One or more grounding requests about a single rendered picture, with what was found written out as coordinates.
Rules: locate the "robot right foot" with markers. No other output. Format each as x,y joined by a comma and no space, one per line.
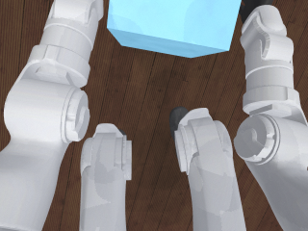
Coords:
175,116

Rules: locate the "robot left upper arm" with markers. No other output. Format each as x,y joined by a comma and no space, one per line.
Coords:
43,118

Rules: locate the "right robot forearm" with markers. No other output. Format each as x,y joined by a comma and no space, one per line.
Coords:
269,69

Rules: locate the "left robot forearm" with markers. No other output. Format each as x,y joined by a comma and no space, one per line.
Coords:
63,54

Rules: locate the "right robot shin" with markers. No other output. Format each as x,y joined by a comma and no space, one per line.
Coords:
223,134

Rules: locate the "robot right upper arm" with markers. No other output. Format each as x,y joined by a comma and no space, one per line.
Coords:
275,149

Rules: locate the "right robot hand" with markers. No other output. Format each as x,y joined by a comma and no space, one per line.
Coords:
249,5

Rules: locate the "carton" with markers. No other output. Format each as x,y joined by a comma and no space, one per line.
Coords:
185,28

